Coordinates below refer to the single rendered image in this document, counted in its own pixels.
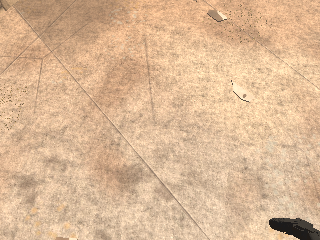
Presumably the robot right hand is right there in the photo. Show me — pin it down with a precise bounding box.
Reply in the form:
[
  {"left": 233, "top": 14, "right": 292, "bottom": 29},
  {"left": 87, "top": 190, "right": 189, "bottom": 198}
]
[{"left": 269, "top": 218, "right": 320, "bottom": 240}]

